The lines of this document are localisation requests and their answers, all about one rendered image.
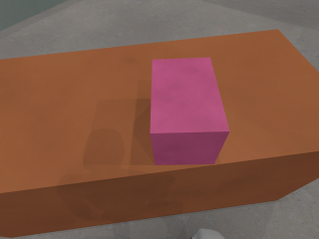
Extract pedestal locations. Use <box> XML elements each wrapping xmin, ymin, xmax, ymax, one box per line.
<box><xmin>0</xmin><ymin>29</ymin><xmax>319</xmax><ymax>238</ymax></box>

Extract carton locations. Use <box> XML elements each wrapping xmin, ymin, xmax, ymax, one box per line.
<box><xmin>150</xmin><ymin>57</ymin><xmax>230</xmax><ymax>165</ymax></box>

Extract right robot thigh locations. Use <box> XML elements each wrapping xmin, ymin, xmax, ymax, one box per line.
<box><xmin>191</xmin><ymin>229</ymin><xmax>225</xmax><ymax>239</ymax></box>

